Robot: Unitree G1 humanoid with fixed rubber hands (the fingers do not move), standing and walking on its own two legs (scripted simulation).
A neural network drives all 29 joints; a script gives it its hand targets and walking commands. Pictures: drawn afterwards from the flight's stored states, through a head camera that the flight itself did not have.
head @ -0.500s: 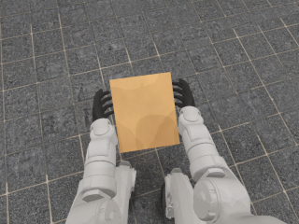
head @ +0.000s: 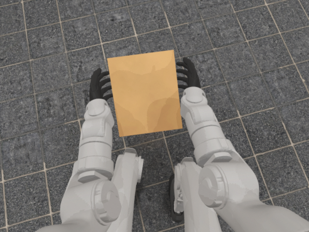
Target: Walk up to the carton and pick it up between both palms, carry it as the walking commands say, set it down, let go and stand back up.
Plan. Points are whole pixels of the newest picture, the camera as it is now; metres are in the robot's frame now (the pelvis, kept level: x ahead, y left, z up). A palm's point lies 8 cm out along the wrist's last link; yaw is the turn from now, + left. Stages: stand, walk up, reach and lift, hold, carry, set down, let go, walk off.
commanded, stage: set down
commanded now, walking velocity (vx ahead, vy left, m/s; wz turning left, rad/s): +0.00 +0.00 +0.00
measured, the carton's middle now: (146, 93) +0.47 +0.08 -0.16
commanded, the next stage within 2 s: none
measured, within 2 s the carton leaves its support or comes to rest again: neither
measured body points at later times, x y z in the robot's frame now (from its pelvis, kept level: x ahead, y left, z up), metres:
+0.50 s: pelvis -0.02 +0.01 -0.06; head +0.27 +0.04 +0.29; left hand +0.45 +0.21 -0.16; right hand +0.51 -0.04 -0.16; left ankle +0.11 +0.14 -0.52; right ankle +0.07 -0.09 -0.52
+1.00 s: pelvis -0.02 +0.01 -0.12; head +0.31 +0.03 +0.18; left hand +0.47 +0.21 -0.25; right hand +0.53 -0.03 -0.25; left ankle +0.11 +0.14 -0.52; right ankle +0.07 -0.09 -0.52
